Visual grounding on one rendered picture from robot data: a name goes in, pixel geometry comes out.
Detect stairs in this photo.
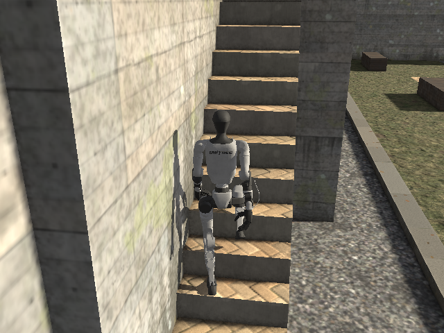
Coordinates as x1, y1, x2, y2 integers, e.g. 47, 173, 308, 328
172, 0, 302, 333

